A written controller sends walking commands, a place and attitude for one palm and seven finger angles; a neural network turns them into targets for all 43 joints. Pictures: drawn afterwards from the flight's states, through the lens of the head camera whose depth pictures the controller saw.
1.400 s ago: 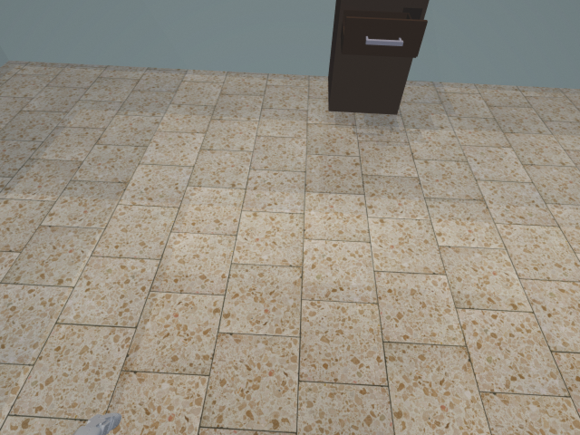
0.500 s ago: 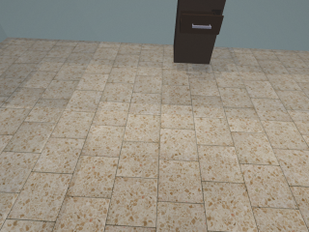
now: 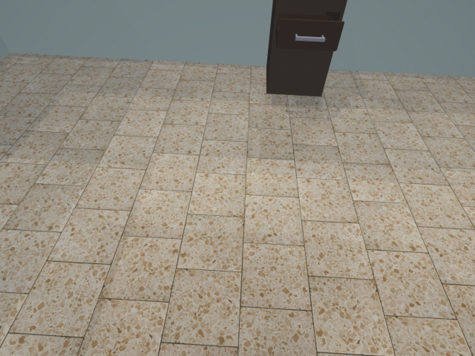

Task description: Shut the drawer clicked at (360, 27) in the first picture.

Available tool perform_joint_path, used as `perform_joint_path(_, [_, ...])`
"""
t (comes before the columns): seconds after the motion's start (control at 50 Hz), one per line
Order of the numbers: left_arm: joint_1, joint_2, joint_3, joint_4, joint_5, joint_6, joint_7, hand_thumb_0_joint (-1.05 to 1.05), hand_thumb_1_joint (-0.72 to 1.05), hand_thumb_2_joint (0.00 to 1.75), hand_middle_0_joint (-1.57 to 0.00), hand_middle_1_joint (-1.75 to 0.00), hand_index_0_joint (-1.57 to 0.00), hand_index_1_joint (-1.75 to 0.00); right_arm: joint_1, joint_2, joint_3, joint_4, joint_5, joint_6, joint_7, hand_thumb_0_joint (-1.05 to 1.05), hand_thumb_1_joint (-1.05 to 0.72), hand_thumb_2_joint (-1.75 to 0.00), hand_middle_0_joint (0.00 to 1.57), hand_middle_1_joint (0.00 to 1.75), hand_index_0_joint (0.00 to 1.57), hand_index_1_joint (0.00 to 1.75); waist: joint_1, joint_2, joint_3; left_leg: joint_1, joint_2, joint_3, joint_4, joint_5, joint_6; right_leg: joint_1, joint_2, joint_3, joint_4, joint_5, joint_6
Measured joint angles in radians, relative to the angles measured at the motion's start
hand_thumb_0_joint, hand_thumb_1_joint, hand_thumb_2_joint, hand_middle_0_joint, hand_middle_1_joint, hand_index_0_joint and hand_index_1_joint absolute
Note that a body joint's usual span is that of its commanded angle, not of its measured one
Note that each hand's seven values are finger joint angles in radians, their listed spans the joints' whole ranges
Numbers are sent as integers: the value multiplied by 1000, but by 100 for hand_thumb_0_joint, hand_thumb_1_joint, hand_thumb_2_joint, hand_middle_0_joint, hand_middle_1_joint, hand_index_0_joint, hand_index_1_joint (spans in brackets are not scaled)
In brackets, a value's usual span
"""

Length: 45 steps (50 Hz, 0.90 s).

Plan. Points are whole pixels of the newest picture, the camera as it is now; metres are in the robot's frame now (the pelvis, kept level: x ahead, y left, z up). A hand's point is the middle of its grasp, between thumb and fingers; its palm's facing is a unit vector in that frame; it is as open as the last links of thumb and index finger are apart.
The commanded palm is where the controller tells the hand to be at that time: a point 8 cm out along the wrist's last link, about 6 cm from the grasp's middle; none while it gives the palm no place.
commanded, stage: look at it before walking up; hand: left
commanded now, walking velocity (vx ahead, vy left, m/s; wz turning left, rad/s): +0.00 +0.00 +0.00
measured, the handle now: (309, 37) +1.91 -0.34 -0.25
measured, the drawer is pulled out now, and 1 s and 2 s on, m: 0.16 0.16 0.16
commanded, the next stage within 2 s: walk to a spot facing it in 0.14 s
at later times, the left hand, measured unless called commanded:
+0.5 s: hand out of the picture +0.06 +0.21 -0.17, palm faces -0.08 -0.96 -0.26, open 7.4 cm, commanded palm none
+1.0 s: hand out of the picture +0.16 +0.14 -0.18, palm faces -0.14 -0.97 -0.17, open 7.4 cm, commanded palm none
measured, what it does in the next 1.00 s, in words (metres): walks ahead, turning right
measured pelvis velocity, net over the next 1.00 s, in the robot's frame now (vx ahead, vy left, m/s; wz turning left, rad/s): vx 0.21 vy -0.04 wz -0.27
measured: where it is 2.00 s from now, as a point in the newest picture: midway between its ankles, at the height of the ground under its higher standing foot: (280, 270)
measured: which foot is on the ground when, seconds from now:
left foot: down 0.00-0.56, up 0.58-1.00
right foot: down 0.00-1.00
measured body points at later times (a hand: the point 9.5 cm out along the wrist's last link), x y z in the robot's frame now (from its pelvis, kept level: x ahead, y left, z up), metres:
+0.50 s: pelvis +0.03 -0.01 -0.01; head +0.03 -0.02 +0.44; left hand +0.07 +0.26 -0.15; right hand +0.06 -0.28 -0.16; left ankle +0.01 +0.13 -0.75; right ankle +0.01 -0.11 -0.73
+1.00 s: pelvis +0.21 -0.04 -0.01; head +0.23 -0.04 +0.44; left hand +0.17 +0.19 -0.16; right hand +0.27 -0.29 -0.15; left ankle +0.36 +0.05 -0.72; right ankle +0.04 -0.11 -0.75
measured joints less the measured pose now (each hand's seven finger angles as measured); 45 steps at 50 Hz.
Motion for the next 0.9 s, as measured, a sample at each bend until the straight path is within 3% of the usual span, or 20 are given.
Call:
perform_joint_path(0.32, [6,-5,3,1,0,8,8,1,90,90,-21,-30,-21,-30,-7,9,3,-3,-4,4,-6,1,-91,-90,20,30,21,30,9,4,-11,14,1,10,0,-11,0,7,0,10,5,-10,2])
perform_joint_path(0.42, [82,-39,15,-20,9,36,-11,1,90,90,-20,-30,-20,-30,42,50,-5,-31,-13,15,-1,1,-91,-90,20,30,21,30,18,2,-42,1,16,53,66,-80,3,-45,16,46,123,-133,-12])
perform_joint_path(0.5, [149,-74,30,-36,12,43,-30,1,90,90,-20,-30,-20,-30,92,82,-19,-52,-13,3,1,1,-91,-90,20,30,21,30,22,5,-34,21,41,107,91,-124,-8,-125,5,-5,305,-238,-14])
perform_joint_path(0.56, [177,-105,37,-51,13,29,-41,1,90,90,-20,-30,-20,-30,131,88,-28,-55,-14,-2,-1,1,-91,-90,20,30,21,30,17,25,-14,24,73,128,152,-177,-30,-122,-3,-53,253,-211,-16])
perform_joint_path(0.58, [184,-113,39,-58,16,13,-40,1,90,90,-20,-30,-20,-30,144,88,-31,-52,-11,2,-1,1,-91,-90,20,30,21,30,16,34,-7,-6,91,127,237,-217,-23,-118,4,-66,233,-135,-28])
perform_joint_path(0.62, [196,-132,40,-64,11,-16,-27,1,90,90,-20,-30,-20,-30,158,90,-34,-35,-11,19,0,1,-91,-90,20,30,21,30,23,46,1,-105,92,83,482,-292,-12,-111,22,-78,256,-136,-55])
perform_joint_path(0.66, [222,-149,41,-65,7,-33,-13,1,90,90,-21,-30,-20,-30,158,98,-36,-22,-11,25,4,1,-91,-90,20,30,21,30,36,39,2,-195,80,68,649,-264,-5,-72,33,-70,213,-153,-70])
perform_joint_path(0.7, [255,-165,38,-58,8,-39,-6,1,90,90,-21,-30,-20,-30,143,105,-40,-28,-14,22,8,1,-91,-90,20,30,20,30,43,25,-1,-275,78,73,721,-201,-10,-28,39,-49,143,-135,-71])
perform_joint_path(0.82, [324,-213,25,-10,11,-51,0,1,90,90,-21,-30,-21,-30,62,122,-54,-96,-15,4,15,1,-91,-90,20,30,20,30,29,16,-3,-443,103,65,683,-32,-36,85,51,15,-27,-90,-68])
perform_joint_path(0.9, [337,-223,26,5,14,-59,9,1,90,90,-21,-30,-21,-30,19,138,-54,-122,-12,-1,21,1,-91,-90,20,30,20,30,33,21,0,-480,111,68,582,23,-38,152,55,38,-78,-109,-57])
